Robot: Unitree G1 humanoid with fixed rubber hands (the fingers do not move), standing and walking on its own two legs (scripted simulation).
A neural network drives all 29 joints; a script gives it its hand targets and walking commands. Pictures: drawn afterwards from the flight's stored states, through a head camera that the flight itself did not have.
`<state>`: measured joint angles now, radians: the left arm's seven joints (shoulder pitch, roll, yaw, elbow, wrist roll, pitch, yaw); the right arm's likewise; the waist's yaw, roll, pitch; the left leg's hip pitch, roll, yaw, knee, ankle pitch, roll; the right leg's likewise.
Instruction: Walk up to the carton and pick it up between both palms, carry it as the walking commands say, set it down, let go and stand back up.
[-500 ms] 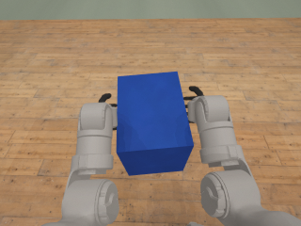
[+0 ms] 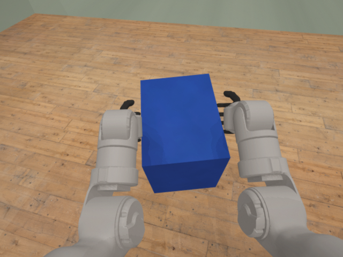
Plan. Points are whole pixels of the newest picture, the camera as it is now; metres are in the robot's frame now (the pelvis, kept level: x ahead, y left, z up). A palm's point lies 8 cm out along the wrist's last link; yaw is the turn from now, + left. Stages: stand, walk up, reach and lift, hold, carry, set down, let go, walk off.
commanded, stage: carry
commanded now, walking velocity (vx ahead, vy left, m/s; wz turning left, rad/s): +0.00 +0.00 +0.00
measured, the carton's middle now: (180, 136) +0.41 -0.06 +0.05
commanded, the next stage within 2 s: none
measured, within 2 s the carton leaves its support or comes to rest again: neither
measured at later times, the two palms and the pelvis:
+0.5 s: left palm (94, 186) +0.26 +0.12 +0.13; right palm (224, 172) +0.26 -0.12 +0.11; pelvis -0.10 +0.00 +0.00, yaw +4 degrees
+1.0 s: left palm (72, 224) +0.20 +0.15 +0.12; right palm (217, 204) +0.20 -0.09 +0.11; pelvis -0.14 +0.02 +0.00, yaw +2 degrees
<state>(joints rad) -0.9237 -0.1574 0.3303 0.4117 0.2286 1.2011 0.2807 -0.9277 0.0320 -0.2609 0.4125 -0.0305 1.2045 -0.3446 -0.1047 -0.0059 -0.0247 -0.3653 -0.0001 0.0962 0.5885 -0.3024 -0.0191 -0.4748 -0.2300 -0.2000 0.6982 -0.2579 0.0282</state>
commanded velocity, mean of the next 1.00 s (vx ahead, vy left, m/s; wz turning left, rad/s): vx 0.00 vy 0.00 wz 0.00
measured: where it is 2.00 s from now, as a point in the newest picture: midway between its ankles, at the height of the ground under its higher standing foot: outside the picture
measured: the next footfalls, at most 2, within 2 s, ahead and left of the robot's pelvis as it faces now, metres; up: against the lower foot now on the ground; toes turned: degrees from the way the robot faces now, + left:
right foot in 0.30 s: +0.00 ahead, -0.11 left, +0.00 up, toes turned -3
right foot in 1.14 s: -0.06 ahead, -0.08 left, +0.01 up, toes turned +3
